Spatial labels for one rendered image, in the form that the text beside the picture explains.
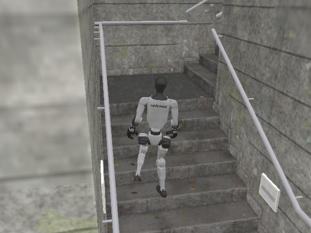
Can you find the right robot thigh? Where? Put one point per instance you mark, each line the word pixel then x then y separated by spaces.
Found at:
pixel 162 150

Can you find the robot right forearm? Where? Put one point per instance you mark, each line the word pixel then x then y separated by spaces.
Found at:
pixel 174 128

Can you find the left robot hand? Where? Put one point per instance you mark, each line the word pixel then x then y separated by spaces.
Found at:
pixel 129 133

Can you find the robot left forearm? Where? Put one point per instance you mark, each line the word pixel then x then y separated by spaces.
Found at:
pixel 133 125

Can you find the left robot upper arm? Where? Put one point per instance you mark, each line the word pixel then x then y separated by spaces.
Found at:
pixel 143 101

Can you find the right robot upper arm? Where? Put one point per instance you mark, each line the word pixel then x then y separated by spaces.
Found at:
pixel 174 110

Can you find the robot thigh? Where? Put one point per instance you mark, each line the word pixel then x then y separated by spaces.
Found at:
pixel 162 150
pixel 143 140

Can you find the left robot thigh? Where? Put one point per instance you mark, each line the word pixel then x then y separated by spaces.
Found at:
pixel 143 140

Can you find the right robot hand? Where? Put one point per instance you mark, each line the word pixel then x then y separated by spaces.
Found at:
pixel 173 136

